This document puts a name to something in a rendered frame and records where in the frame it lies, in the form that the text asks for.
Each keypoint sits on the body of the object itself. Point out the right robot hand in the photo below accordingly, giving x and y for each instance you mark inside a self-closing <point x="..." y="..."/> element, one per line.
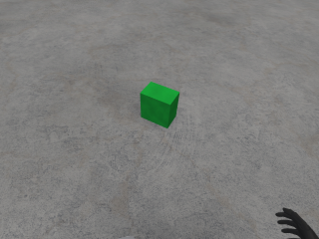
<point x="303" y="230"/>

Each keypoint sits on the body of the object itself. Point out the carton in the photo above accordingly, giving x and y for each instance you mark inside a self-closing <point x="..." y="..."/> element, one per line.
<point x="159" y="104"/>

